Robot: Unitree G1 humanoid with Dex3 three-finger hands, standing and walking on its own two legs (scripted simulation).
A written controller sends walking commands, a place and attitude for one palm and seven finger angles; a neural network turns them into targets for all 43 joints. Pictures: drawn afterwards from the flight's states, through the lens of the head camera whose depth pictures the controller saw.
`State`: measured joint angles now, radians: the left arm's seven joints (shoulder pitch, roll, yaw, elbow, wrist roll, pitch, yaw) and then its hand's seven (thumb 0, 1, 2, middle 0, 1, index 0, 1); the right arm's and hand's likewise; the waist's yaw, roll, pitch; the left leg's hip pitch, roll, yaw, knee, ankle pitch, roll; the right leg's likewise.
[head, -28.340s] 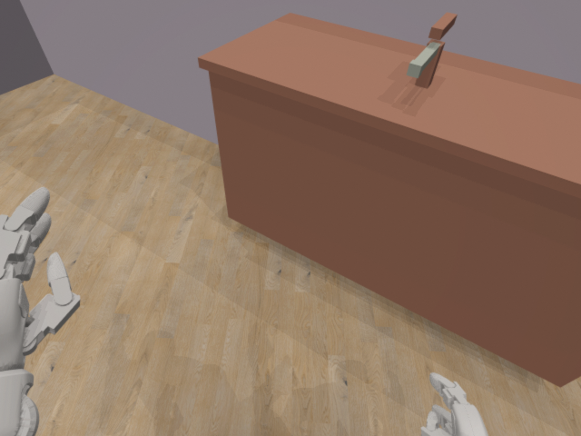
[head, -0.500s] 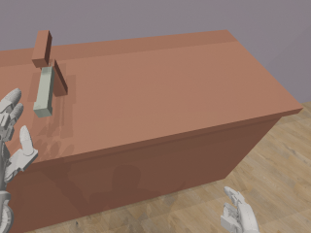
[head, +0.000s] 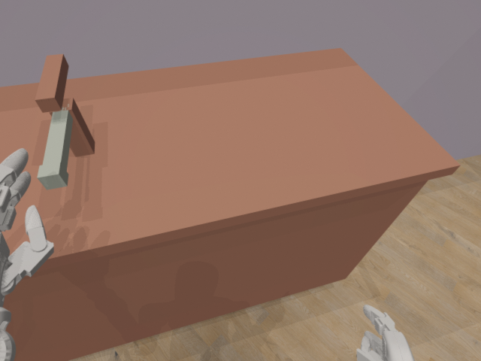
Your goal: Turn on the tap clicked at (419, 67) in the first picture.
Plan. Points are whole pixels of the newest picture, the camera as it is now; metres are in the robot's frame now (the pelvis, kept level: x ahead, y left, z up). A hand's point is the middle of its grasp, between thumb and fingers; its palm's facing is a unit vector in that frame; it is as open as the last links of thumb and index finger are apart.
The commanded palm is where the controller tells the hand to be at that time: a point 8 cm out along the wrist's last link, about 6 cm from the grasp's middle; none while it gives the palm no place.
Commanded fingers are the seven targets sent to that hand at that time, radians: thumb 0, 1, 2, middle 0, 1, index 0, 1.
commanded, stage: come to a stop and stand still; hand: left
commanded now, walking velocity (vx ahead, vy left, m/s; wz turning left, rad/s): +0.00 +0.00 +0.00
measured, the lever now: (53, 176) +0.33 +0.30 +0.14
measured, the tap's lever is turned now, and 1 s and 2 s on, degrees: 0 0 0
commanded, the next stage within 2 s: look again from close up in 0.76 s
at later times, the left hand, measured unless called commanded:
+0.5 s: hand out of the picture +0.21 +0.32 +0.16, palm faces +0.47 -0.83 -0.29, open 7.4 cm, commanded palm +0.15 +0.34 +0.18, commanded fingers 0.00 0.90 0.90 -0.20 -0.30 -0.20 -0.30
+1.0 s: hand out of the picture +0.21 +0.30 +0.16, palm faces +0.42 -0.84 -0.35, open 7.4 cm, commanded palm +0.15 +0.33 +0.18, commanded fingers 0.00 0.90 0.90 -0.20 -0.30 -0.20 -0.30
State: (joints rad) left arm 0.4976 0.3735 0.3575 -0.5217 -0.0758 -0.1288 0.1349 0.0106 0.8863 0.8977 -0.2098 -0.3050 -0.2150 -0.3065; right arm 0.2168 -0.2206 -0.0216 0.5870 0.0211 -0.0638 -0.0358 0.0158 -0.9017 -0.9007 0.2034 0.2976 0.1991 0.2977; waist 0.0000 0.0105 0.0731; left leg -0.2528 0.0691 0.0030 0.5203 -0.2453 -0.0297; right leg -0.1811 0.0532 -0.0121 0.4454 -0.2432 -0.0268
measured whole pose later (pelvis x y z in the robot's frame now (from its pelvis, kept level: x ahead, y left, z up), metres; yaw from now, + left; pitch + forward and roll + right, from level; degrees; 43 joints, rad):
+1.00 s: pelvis -0.01 +0.05 +0.00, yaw +0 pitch -2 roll -2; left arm 0.40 0.34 0.35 -0.45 -0.03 -0.19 0.12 0.01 0.89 0.90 -0.21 -0.30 -0.21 -0.31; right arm 0.21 -0.20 0.01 0.59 0.01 -0.11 -0.02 0.02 -0.90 -0.90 0.21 0.30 0.20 0.30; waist 0.03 -0.01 0.07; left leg -0.22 -0.01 0.03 0.47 -0.21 0.05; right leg -0.14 -0.02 0.01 0.37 -0.20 0.05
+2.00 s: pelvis +0.00 -0.03 -0.01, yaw +4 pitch -2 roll +0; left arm 0.33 0.38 0.39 -0.40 -0.20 0.07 0.04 0.01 0.89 0.90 -0.21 -0.30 -0.21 -0.31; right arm 0.17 -0.25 0.02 0.71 0.02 -0.17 -0.10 0.02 -0.90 -0.90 0.21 0.30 0.20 0.30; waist 0.08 0.07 -0.04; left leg -0.30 0.04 -0.07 0.62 -0.29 -0.05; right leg -0.25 0.03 -0.08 0.64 -0.36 -0.06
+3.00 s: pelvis +0.00 -0.01 -0.01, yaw +4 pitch -5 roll +0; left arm 0.39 0.27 0.32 -0.67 -0.28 0.35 0.11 0.01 0.89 0.90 -0.20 -0.30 -0.21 -0.31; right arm 0.15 -0.24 0.07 0.69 0.05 -0.26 -0.12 0.02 -0.90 -0.90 0.21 0.30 0.20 0.30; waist 0.11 0.07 -0.05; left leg -0.24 0.01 -0.06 0.59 -0.27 -0.03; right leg -0.17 0.00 -0.08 0.58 -0.34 -0.03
